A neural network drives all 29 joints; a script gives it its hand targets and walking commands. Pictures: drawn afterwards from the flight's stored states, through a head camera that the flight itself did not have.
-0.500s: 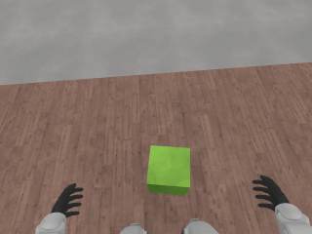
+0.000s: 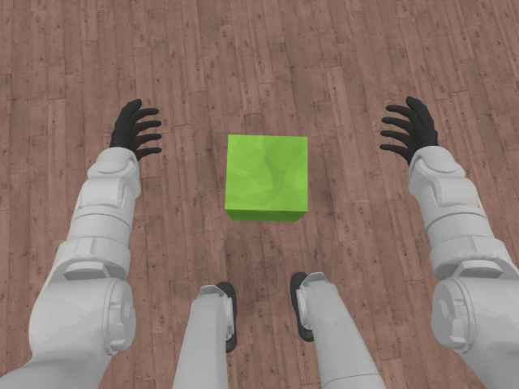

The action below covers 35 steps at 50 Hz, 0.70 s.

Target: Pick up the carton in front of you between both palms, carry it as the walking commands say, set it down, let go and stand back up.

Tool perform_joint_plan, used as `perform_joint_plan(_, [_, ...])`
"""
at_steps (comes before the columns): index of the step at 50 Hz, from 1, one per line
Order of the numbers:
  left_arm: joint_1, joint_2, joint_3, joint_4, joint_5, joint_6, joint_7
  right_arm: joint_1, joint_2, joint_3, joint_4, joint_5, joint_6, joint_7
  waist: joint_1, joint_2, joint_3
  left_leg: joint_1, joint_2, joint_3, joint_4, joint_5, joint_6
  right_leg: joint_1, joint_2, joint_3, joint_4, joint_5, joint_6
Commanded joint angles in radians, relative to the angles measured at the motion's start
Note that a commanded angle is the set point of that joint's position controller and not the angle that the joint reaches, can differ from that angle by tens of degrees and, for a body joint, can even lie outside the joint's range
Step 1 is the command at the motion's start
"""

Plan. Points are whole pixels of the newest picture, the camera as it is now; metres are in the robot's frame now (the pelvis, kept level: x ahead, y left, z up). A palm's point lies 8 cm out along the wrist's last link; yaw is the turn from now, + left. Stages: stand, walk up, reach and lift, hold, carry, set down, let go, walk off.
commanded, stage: reach and lift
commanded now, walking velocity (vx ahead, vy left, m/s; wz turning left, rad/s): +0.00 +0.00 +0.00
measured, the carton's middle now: (265, 183) +0.51 -0.04 -0.54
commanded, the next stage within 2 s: none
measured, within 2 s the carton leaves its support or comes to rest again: leaves its support in 1.98 s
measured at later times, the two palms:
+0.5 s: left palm (172, 138) +0.54 +0.15 -0.22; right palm (367, 142) +0.49 -0.23 -0.21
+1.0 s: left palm (195, 172) +0.53 +0.14 -0.43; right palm (338, 175) +0.48 -0.23 -0.43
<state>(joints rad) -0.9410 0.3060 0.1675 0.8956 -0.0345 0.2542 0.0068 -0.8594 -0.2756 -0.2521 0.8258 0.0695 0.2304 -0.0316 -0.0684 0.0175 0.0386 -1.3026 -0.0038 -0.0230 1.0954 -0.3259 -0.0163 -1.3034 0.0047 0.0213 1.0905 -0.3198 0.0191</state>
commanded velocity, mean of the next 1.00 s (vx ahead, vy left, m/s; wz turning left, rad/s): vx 0.00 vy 0.00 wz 0.00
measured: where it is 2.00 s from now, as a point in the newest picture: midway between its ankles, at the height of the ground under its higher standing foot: (265, 324)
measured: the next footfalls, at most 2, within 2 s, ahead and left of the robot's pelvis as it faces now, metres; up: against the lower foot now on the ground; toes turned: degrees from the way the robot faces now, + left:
none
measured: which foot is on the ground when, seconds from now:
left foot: down 0.00-1.00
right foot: down 0.00-1.00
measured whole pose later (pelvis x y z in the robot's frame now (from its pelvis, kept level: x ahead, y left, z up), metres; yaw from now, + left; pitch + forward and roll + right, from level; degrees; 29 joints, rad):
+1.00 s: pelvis -0.03 +0.01 -0.27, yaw -1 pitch +42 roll -1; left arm -1.45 0.38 0.06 1.11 -0.17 0.11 0.11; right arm -1.36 -0.33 -0.22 1.07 0.18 0.07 -0.10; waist -0.07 0.01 0.24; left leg -2.27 -0.06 -0.05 2.06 -0.53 -0.05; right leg -2.27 0.05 0.04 2.04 -0.51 0.06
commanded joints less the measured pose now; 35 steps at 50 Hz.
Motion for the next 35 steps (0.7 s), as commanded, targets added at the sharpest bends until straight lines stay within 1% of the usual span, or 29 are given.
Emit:
perform_joint_plan(1, [-0.386,0.131,0.04,-0.032,0.01,-0.013,0.002,-0.343,-0.124,-0.047,-0.054,-0.013,-0.013,-0.008,-0.018,0.017,-0.816,0.368,-0.048,0.046,-0.093,-0.06,-0.018,0.281,0.038,-0.079,-0.119,-0.029,0.04])
perform_joint_plan(5, [-0.522,0.129,0.067,0.029,0.033,-0.033,0.0,-0.467,-0.109,-0.094,-0.019,-0.046,-0.032,-0.012,-0.032,0.019,-0.884,0.306,-0.058,0.051,-0.068,-0.054,-0.021,0.234,0.042,-0.09,-0.093,-0.018,0.042])
perform_joint_plan(8, [-0.561,0.127,0.09,0.039,0.064,-0.052,0.001,-0.497,-0.096,-0.128,-0.027,-0.076,-0.05,-0.015,-0.042,0.025,-0.984,0.308,-0.07,0.051,-0.058,0.005,-0.021,0.243,0.047,-0.094,-0.078,0.062,0.044])
perform_joint_plan(11, [-0.548,0.107,0.112,0.023,0.095,-0.075,0.006,-0.474,-0.077,-0.151,-0.047,-0.096,-0.077,-0.011,-0.047,0.036,-1.073,0.332,-0.078,0.046,-0.043,0.13,-0.019,0.247,0.055,-0.096,-0.06,0.187,0.042])
perform_joint_plan(14, [-0.508,0.064,0.131,0.002,0.124,-0.107,0.007,-0.431,-0.04,-0.176,-0.057,-0.117,-0.114,0.002,-0.047,0.048,-1.083,0.299,-0.08,0.035,-0.007,0.252,-0.018,0.192,0.06,-0.091,-0.026,0.295,0.038])
perform_joint_plan(17, [-0.458,0.025,0.146,-0.008,0.143,-0.139,0.011,-0.382,-0.007,-0.199,-0.051,-0.133,-0.153,0.012,-0.042,0.055,-1.068,0.21,-0.077,0.027,0.061,0.357,-0.019,0.104,0.061,-0.081,0.038,0.387,0.036])
perform_joint_plan(20, [-0.399,-0.002,0.147,-0.001,0.149,-0.165,0.021,-0.327,0.016,-0.208,-0.027,-0.134,-0.182,0.014,-0.033,0.056,-1.051,0.091,-0.072,0.022,0.152,0.415,-0.02,0.009,0.06,-0.067,0.126,0.446,0.038])
perform_joint_plan(22, [-0.366,-0.013,0.135,0.008,0.14,-0.179,0.029,-0.298,0.018,-0.207,-0.01,-0.129,-0.197,0.012,-0.03,0.052,-1.039,0.008,-0.07,0.019,0.216,0.418,-0.021,-0.058,0.058,-0.059,0.188,0.456,0.043])
perform_joint_plan(25, [-0.359,-0.003,0.106,-0.008,0.113,-0.197,0.047,-0.29,-0.004,-0.188,-0.008,-0.104,-0.213,0.003,-0.028,0.053,-1.062,-0.086,-0.07,0.021,0.319,0.404,-0.026,-0.126,0.058,-0.056,0.288,0.453,0.05])
perform_joint_plan(30, [-0.42,0.051,0.008,-0.071,0.016,-0.203,0.077,-0.342,-0.079,-0.108,-0.047,-0.009,-0.218,-0.021,-0.035,0.071,-1.203,-0.113,-0.07,0.033,0.498,0.391,-0.034,-0.182,0.058,-0.072,0.464,0.439,0.056])
perform_joint_plan(32, [-0.449,0.071,-0.026,-0.091,-0.02,-0.197,0.086,-0.368,-0.101,-0.072,-0.059,0.03,-0.21,-0.031,-0.037,0.078,-1.249,-0.113,-0.072,0.042,0.558,0.365,-0.037,-0.198,0.056,-0.081,0.523,0.413,0.057])
perform_joint_plan(35, [-0.513,0.099,-0.054,-0.113,-0.061,-0.179,0.098,-0.433,-0.132,-0.03,-0.073,0.08,-0.192,-0.041,-0.033,0.081,-1.275,-0.113,-0.069,0.054,0.632,0.288,-0.038,-0.243,0.051,-0.097,0.596,0.321,0.057])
